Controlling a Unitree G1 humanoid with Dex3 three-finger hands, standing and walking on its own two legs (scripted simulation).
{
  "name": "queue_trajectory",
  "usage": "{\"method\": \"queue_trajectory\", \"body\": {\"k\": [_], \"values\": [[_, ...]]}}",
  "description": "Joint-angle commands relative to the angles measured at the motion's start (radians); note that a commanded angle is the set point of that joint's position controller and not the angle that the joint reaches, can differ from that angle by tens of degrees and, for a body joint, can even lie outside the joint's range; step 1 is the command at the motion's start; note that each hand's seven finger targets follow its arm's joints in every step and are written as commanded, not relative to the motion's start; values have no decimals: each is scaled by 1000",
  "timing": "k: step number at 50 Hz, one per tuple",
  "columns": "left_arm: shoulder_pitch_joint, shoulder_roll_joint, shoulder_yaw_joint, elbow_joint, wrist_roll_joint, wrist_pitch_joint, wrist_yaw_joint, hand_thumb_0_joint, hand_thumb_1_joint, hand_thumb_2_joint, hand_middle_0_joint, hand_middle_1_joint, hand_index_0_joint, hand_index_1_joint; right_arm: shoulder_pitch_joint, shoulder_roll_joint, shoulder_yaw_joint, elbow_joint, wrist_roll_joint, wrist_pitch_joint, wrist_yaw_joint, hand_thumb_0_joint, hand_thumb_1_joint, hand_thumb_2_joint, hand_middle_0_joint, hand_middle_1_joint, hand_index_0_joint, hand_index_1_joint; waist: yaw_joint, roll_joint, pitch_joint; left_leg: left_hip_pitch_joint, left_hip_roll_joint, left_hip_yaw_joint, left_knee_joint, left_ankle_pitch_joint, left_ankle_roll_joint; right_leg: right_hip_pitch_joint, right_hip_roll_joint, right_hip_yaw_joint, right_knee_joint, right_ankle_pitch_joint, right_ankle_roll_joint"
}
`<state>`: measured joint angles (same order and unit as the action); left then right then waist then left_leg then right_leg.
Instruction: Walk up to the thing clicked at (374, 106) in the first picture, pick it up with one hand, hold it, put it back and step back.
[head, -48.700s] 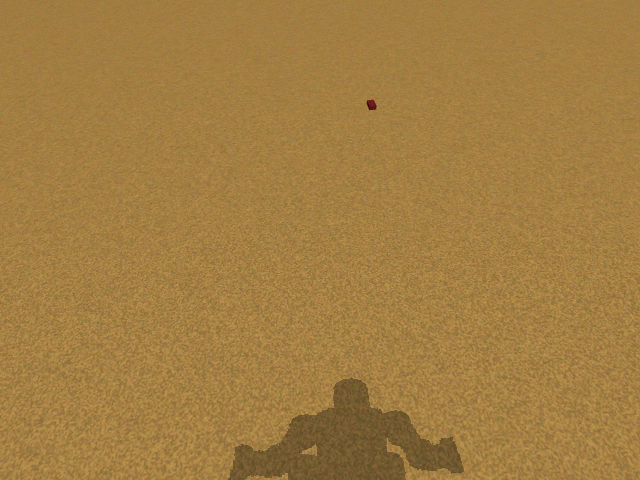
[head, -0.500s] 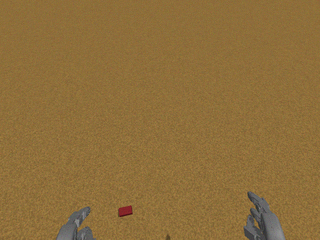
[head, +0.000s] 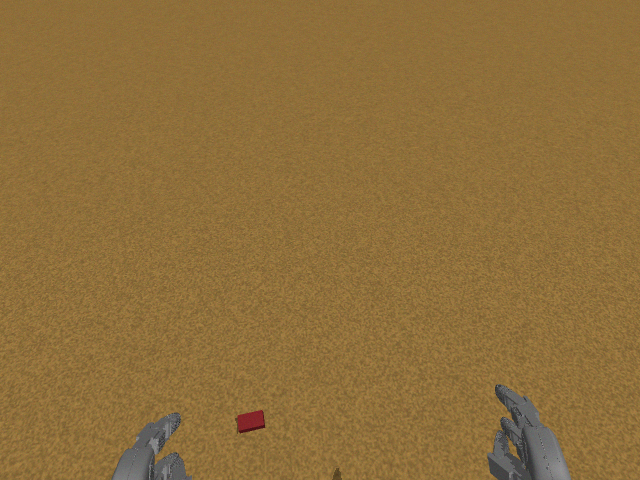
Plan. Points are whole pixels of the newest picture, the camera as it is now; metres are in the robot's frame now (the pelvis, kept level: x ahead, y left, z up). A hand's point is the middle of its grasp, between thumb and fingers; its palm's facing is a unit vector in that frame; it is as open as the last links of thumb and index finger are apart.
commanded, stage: home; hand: left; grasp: from above
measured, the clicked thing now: (251, 421) +0.43 +0.21 -0.70
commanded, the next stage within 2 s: stand in 0.50 s
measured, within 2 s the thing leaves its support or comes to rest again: neither
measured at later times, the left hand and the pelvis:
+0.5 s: hand out of the picture +0.16 +0.18 -0.05, palm faces +0.04 -0.98 -0.19, open 7.4 cm; pelvis +0.00 +0.00 +0.00, yaw +0 degrees
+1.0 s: hand out of the picture +0.09 +0.24 -0.10, palm faces +0.05 -0.95 -0.31, open 7.4 cm; pelvis +0.00 +0.01 +0.05, yaw +0 degrees
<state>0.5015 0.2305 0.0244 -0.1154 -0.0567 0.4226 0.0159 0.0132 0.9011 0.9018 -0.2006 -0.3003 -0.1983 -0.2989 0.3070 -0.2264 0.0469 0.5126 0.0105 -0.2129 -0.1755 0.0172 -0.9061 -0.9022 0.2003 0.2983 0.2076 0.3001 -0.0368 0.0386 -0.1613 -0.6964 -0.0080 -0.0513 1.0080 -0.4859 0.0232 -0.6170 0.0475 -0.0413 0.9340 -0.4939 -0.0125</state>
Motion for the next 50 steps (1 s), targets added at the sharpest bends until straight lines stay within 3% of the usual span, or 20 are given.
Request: {"method": "queue_trajectory", "body": {"k": [1,7,11,15,16,18,19,29,30,31,32,33,34,35,37,39,43,45,47,50], "values": [[-8,102,56,-179,5,-49,14,0,900,900,-200,-302,-200,-301,-72,-128,-61,-157,0,-62,-12,0,-903,-899,199,299,199,299,1,24,-60,116,11,-23,-182,210,-5,5,-7,-5,-137,196,-4],[-5,101,61,-179,-1,-46,12,0,900,901,-200,-302,-200,-301,-67,-126,-63,-155,1,-61,-12,0,-903,-899,199,299,199,299,-3,12,-75,115,8,-21,-171,209,-2,10,-8,-1,-144,199,-1],[-17,111,59,-204,0,-52,11,0,900,901,-200,-303,-200,-302,-64,-129,-65,-151,2,-61,-12,0,-903,-899,199,299,199,299,-5,27,-97,136,10,-23,-163,282,-5,20,-7,-3,-128,255,-4],[-35,112,58,-210,-1,-52,13,0,900,901,-200,-303,-200,-302,-73,-120,-58,-160,3,-61,-12,0,-903,-899,199,299,199,299,-5,9,-65,110,4,-12,-162,219,2,12,-11,2,-155,217,2],[-16,99,60,-173,-3,-49,11,0,900,901,-200,-302,-200,-302,-65,-124,-62,-150,2,-61,-12,0,-903,-899,199,299,199,299,-11,2,-73,117,4,-10,-157,221,2,17,-12,5,-154,218,2],[-5,116,69,-206,0,-49,14,0,900,901,-200,-302,-200,-301,-69,-122,-62,-160,4,-60,-12,0,-903,-899,199,299,199,299,5,19,-93,122,2,-7,-153,248,1,25,-13,6,-150,242,1],[-2,107,55,-173,2,-45,11,0,900,901,-200,-302,-200,-302,-65,-130,-64,-154,4,-60,-13,0,-903,-899,199,299,199,299,-12,8,-67,119,4,-10,-163,224,2,10,-10,4,-151,219,1],[-14,110,61,-198,0,-51,12,0,900,901,-200,-302,-200,-302,-61,-125,-65,-150,1,-59,-9,0,-903,-899,199,299,199,299,-8,40,-91,137,5,-14,-159,266,-3,15,-9,2,-139,251,-2],[-304,181,61,153,127,-244,48,0,900,901,-199,-303,-200,-302,-155,-211,-103,92,-122,40,50,0,-904,-899,199,298,199,298,79,-39,167,130,56,-66,-278,395,44,195,-103,119,-219,250,-31],[-228,196,83,330,129,-311,44,0,900,900,-200,-300,-200,-301,-155,-214,-121,106,-119,78,73,0,-900,-900,200,300,200,300,64,-86,58,218,39,-34,-259,437,49,227,-113,160,-224,295,-67],[-224,194,71,361,123,-344,37,0,900,900,-200,-300,-200,-301,-140,-230,-121,87,-129,96,87,0,-900,-900,200,300,200,300,42,-86,39,248,34,-53,-260,417,49,211,-110,194,-256,313,-75],[-224,217,63,409,128,-367,34,0,900,900,-200,-300,-200,-301,-143,-224,-120,105,-120,106,101,0,-900,-900,200,300,200,300,53,-72,42,264,35,-67,-283,389,48,267,-119,186,-256,337,-70],[-253,206,65,455,127,-381,31,0,900,900,-200,-300,-200,-301,-133,-199,-118,142,-91,108,117,0,-900,-900,200,300,200,300,52,-57,3,307,35,-54,-302,411,40,308,-134,191,-246,398,-62],[-275,197,63,505,117,-382,27,0,900,900,-200,-300,-200,-301,-136,-191,-114,163,-76,114,131,0,-900,-900,200,300,200,300,59,-77,20,328,26,-45,-328,377,39,301,-134,183,-274,363,-51],[-292,196,70,589,102,-392,27,0,900,900,-200,-300,-200,-301,-162,-190,-123,189,-63,121,145,0,-900,-900,200,300,200,300,67,-67,6,389,29,-60,-350,401,39,309,-136,175,-308,372,-40],[-319,190,67,677,102,-404,30,0,900,900,-200,-300,-200,-301,-177,-181,-122,231,-65,134,151,0,-900,-900,200,300,200,300,69,-48,53,392,32,-75,-404,335,40,317,-138,171,-365,294,-29],[-346,185,65,807,96,-428,30,0,900,900,-200,-300,-200,-301,-164,-185,-125,301,-64,149,148,0,-900,-900,200,300,200,300,57,-36,79,473,49,-85,-485,429,30,377,-134,152,-414,378,-19],[-350,180,63,865,92,-429,31,0,900,900,-200,-300,-200,-301,-176,-192,-125,331,-64,155,144,0,-900,-900,200,300,200,300,63,-11,107,481,67,-113,-553,436,33,407,-124,133,-438,373,-10],[-335,186,62,922,88,-431,33,0,900,900,-200,-300,-200,-301,-176,-202,-128,362,-59,156,140,0,-900,-900,200,300,200,300,64,-9,100,549,77,-112,-577,529,25,429,-127,124,-463,427,-4],[-347,201,61,987,87,-434,34,0,900,900,-200,-300,-200,-301,-172,-213,-128,406,-52,168,134,0,-900,-900,200,300,200,300,57,-26,130,555,72,-102,-623,504,20,474,-135,125,-515,421,-4]]}}
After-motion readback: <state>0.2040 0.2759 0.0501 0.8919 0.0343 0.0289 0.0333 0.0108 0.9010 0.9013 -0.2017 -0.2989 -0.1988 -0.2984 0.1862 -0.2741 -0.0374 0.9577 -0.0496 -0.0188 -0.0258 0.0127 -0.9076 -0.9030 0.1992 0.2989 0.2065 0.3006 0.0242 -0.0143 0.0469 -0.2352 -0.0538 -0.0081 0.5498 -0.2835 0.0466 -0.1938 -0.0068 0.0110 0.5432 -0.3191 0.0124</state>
